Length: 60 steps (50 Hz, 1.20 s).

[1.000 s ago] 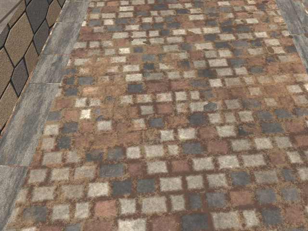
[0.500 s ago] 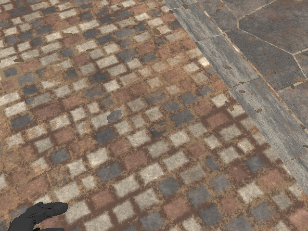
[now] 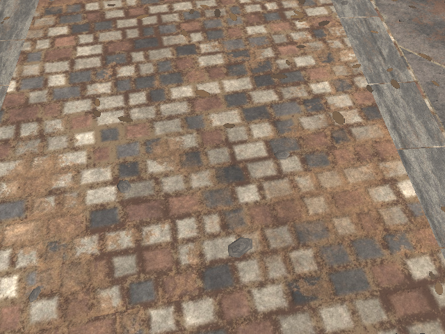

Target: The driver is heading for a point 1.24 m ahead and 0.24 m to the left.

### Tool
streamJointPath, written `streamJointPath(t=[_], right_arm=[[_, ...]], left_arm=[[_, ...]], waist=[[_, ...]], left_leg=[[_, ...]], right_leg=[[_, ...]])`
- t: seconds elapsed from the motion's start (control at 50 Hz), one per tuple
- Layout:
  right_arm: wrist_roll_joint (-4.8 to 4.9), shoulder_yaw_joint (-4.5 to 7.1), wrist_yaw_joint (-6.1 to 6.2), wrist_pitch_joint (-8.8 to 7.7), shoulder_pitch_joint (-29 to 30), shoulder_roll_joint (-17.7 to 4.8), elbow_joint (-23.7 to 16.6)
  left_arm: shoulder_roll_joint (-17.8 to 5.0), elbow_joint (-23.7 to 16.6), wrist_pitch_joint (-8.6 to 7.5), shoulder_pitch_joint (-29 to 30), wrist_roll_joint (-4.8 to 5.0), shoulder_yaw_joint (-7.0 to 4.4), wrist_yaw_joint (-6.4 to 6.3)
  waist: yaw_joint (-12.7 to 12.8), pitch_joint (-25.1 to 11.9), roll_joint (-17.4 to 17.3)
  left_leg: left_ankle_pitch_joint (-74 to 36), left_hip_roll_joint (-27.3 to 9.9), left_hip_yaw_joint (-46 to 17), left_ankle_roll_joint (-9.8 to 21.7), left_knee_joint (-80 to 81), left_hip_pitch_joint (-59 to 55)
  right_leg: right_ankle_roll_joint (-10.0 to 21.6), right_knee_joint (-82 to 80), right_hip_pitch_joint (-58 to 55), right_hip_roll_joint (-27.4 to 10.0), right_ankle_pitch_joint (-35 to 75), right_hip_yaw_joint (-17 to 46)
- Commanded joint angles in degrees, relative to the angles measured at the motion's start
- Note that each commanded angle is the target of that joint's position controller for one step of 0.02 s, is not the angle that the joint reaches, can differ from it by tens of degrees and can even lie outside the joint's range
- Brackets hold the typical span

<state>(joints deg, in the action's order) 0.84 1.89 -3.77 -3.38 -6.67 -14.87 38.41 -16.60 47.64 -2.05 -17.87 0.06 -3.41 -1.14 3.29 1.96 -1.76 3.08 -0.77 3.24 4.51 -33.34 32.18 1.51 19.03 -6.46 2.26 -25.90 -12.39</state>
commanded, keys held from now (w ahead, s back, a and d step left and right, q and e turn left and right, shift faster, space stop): q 0.58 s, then no key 0.12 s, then e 0.30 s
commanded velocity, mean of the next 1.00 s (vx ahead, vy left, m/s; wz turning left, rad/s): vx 0.09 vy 0.00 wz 0.36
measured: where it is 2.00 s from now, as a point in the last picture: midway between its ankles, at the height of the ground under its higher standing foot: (246, 268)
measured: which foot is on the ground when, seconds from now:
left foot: up 0.00-0.00, down 0.02-0.46, up 0.48-0.80, down 0.82-1.00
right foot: down 0.00-0.00, up 0.02-0.44, down 0.46-0.84, up 0.86-1.00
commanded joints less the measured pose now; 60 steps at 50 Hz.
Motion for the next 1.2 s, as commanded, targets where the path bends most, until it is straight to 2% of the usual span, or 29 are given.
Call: streamJointPath(t=[0.02,0.04,0.06,0.08,0.12,0.14,0.2,0.28,0.38,0.44,0.46,0.48,0.5,0.52,0.56,0.64,0.72,0.8,0.82,0.84,0.86,0.88,0.94,0.98,1.08,1.12,1.16,1.18,1.2], right_arm=[[-0.56,5.34,1.35,-0.39,-17.55,-13.44,-1.51],[-1.34,6.11,2.01,-0.45,-15.59,-19.65,-2.57],[-1.37,5.37,2.21,-0.29,-17.87,-15.71,-4.43],[-1.33,4.61,2.28,-0.13,-14.02,-13.48,-5.07],[0.42,3.94,2.82,0.51,-7.66,-10.46,-5.71],[-0.26,3.67,3.12,0.8,-5.97,-10.01,-6.22],[-0.94,4.17,3.53,1.24,-3.45,-11.24,-6.14],[-0.12,4.68,5.0,3.09,-3.5,-12.6,-5.44],[-0.11,4.5,5.57,4.94,-3.56,-11.96,-5.59],[0.37,4.05,5.73,5.16,-1.31,-10.55,-6.47],[-0.18,3.26,5.66,5.02,-3.41,-7.82,-6.78],[-0.76,2.58,5.58,4.77,-9.23,-5.25,-7.0],[-1.01,3.6,5.41,4.28,-10.12,-9.76,-7.02],[-0.26,4.85,5.39,4.52,-9.79,-13.3,-5.69],[0.33,5.27,5.89,6.18,-8.14,-12.65,-4.47],[0.26,3.48,5.68,6.67,-4.74,-7.02,-6.37],[-0.47,2.42,5.04,6.22,-3.28,-5.57,-6.72],[-1.2,2.16,4.38,6.01,-8.14,-4.01,-2.93],[-1.68,2.56,4.63,5.96,-8.25,-6.65,-3.23],[-2.35,3.37,5.3,6.11,-9.49,-11.35,-4.02],[-3.24,3.46,5.1,5.93,-5.26,-11.5,-3.26],[-3.14,2.77,4.86,5.15,-0.5,-8.4,-5.16],[-2.09,3.79,5.6,3.81,-1.85,-10.21,-3.86],[-1.74,3.74,6.12,3.62,-3.66,-9.34,-3.12],[-1.01,4.48,6.34,4.59,0.32,-9.6,-2.9],[-0.38,5.06,6.11,4.83,-0.84,-10.99,-2.2],[0.91,5.16,5.59,4.46,0.03,-11.28,-1.44],[0.73,4.6,5.28,4.11,-0.53,-9.08,-0.83],[-0.57,3.47,4.72,3.64,0.41,-5.08,-1.21]], left_arm=[[-9.72,-5.37,-0.13,3.64,0.09,-1.76,-1.46],[-1.23,-7.79,-1.64,-5.37,-2.37,0.88,0.12],[-7.45,-6.54,-3.24,-2.54,-1.26,0.24,1.23],[-9.44,-8.95,-3.65,3.99,1.15,-0.41,1.57],[-8.26,-9.94,-3.37,7.25,-0.1,-0.15,0.61],[-8.59,-10.03,-2.47,6.22,-0.29,-0.45,0.37],[-5.93,-9.03,-0.68,2.67,-0.65,0.21,-0.28],[-5.21,-9.35,0.08,5.74,-0.66,0.56,-0.74],[-6.12,-11.28,0.13,11.52,-0.05,-0.01,-0.04],[-7.06,-10.66,-1.14,8.31,-0.13,-1.05,0.34],[-10.03,-10.82,-1.37,6.86,-1.01,-1.8,0.0],[-14.36,-11.64,-0.57,8.98,-2.4,-2.71,-0.47],[-12.52,-10.78,-0.19,6.04,-2.71,-2.7,-0.27],[-9.47,-11.64,-0.13,7.31,-2.19,-1.89,-0.31],[-6.35,-12.2,0.54,10.73,-0.9,-1.13,-0.61],[-7.08,-10.89,1.8,9.86,-1.19,-1.33,-1.25],[-8.44,-9.84,2.23,9.86,-0.39,-1.85,-0.67],[-5.66,-7.7,1.91,9.68,1.2,-0.31,0.86],[-4.96,-6.76,1.32,6.78,0.89,0.1,1.36],[-2.75,-7.23,0.74,6.13,-1.07,0.92,2.06],[-2.65,-8.35,0.65,6.86,-0.05,0.68,1.64],[-6.56,-7.63,1.05,8.58,-0.08,-0.16,1.18],[-7.79,-7.54,2.35,8.98,0.1,-1.5,0.21],[-6.78,-7.66,3.15,7.24,1.1,-1.9,0.46],[-4.01,-9.27,4.34,8.06,1.38,-1.27,1.38],[-4.5,-10.06,4.58,7.76,1.68,-1.36,2.2],[-4.7,-8.85,4.56,3.52,1.61,-1.77,2.76],[-5.79,-6.72,4.34,-1.04,1.52,-2.52,2.5],[-9.4,-5.18,3.85,-6.85,1.88,-3.82,1.9]], waist=[[-12.43,-12.06,2.44],[-4.14,-19.78,-13.91],[-9.66,-31.58,-4.95],[-10.0,-24.2,-1.88],[-5.85,-10.26,4.8],[-3.55,-8.0,3.65],[-0.88,-6.99,-0.04],[-1.97,-11.11,-2.97],[-3.76,-9.86,-6.53],[-1.08,-8.62,-7.8],[-2.12,-10.31,-3.22],[-6.59,-9.69,12.61],[-4.9,-11.24,17.63],[-4.31,-9.79,12.0],[-4.39,-6.85,7.97],[-2.83,-6.17,11.14],[-1.71,-8.79,12.96],[-4.54,-6.7,11.26],[-3.72,-7.27,8.88],[-2.61,-9.25,-2.24],[-1.0,-7.11,-12.5],[-1.9,-3.68,-8.88],[-3.89,-1.3,-11.06],[-4.1,-2.21,-8.96],[-4.1,-4.43,-6.87],[-4.56,-6.06,-7.15],[-1.9,-5.64,-6.23],[-0.51,-5.6,-3.49],[1.17,-4.78,7.12]], left_leg=[[-12.01,0.95,-4.68,5.92,5.43,-28.27],[-32.21,-17.79,-33.82,18.97,1.11,-53.94],[-32.45,-20.74,-43.98,22.53,5.41,-57.54],[-34.1,-18.35,-34.24,19.04,6.81,-52.1],[-29.91,-13.19,-25.12,14.59,10.33,-34.56],[-29.23,-11.56,-22.98,14.05,12.57,-27.16],[-33.11,-8.15,-18.17,13.13,13.98,-17.46],[-28.23,-5.22,-16.54,9.71,11.12,-15.84],[-11.28,-4.91,-23.66,6.95,8.44,-17.39],[-5.18,-2.79,-27.36,3.44,3.15,-18.46],[5.74,0.11,-24.89,0.69,-3.35,-14.53],[31.25,8.98,-15.21,-3.18,-14.72,-2.93],[37.58,7.55,-12.13,-6.03,-27.71,2.23],[33.46,5.09,-12.55,-7.11,-34.72,3.19],[26.75,3.09,-10.82,-9.01,-38.03,3.88],[22.76,2.62,-6.29,-10.21,-29.21,-0.32],[22.6,1.14,-4.9,-9.07,-14.1,-9.61],[6.41,2.41,-2.69,-5.84,13.66,-25.64],[1.46,-0.96,-6.66,-4.21,14.08,-32.72],[-11.06,-11.92,-17.12,-1.04,13.06,-37.12],[-2.83,-16.73,-18.18,5.64,13.86,-22.85],[3.84,-13.51,-15.79,6.03,15.6,-19.31],[-3.51,-14.52,-15.27,6.01,14.19,-22.14],[-17.09,-17.87,-15.53,9.13,12.56,-25.19],[-20.01,-16.73,-9.06,8.12,10.47,-26.77],[-7.07,-17.31,-8.57,7.3,11.86,-26.2],[12.19,-15.78,-6.41,4.64,10.6,-20.53],[21.26,-13.31,-3.61,2.42,5.76,-14.81],[27.58,-8.74,2.78,-1.92,-10.1,-4.12]], right_leg=[[0.42,36.7,12.9,-11.03,61.25,2.07],[-4.47,60.53,41.28,1.4,-6.7,5.54],[-4.33,68.31,43.45,2.51,-11.88,19.1],[-3.37,65.97,46.53,-1.28,-6.92,20.81],[-3.67,56.53,46.84,-4.72,-1.39,18.02],[-4.05,53.84,42.68,-5.52,0.24,18.08],[-6.81,43.05,37.02,-4.55,3.0,16.16],[-8.4,31.4,33.01,-2.25,13.05,16.04],[-7.31,20.43,30.85,-0.21,13.98,17.85],[-4.27,4.62,23.37,-1.07,22.31,17.79],[-0.94,2.72,16.13,-9.84,29.43,24.01],[7.8,2.79,8.99,-22.34,46.25,37.73],[15.22,0.78,8.82,-28.21,47.17,47.59],[14.74,1.62,10.25,-25.68,43.46,41.85],[10.11,2.21,13.25,-18.78,36.1,30.13],[10.66,0.46,14.67,-15.19,37.44,21.95],[11.92,1.43,14.3,-16.7,39.22,20.96],[8.33,3.63,21.21,-13.37,28.13,20.9],[4.24,4.18,26.14,-11.83,22.2,20.9],[-0.23,12.58,30.73,-7.13,9.04,16.83],[-2.62,12.7,27.59,-4.71,-0.74,13.36],[-4.13,16.11,25.09,-4.76,2.36,13.22],[-4.56,26.07,31.92,-3.64,0.28,12.85],[-4.93,37.18,36.47,-4.03,-7.08,14.06],[-5.41,29.75,32.67,-5.0,-1.45,11.05],[-3.81,24.0,28.73,-4.24,1.66,8.82],[-0.63,14.04,20.08,-2.17,7.74,6.07],[1.11,10.75,12.61,-0.14,7.54,6.01],[4.99,4.81,4.57,-6.9,3.71,18.02]])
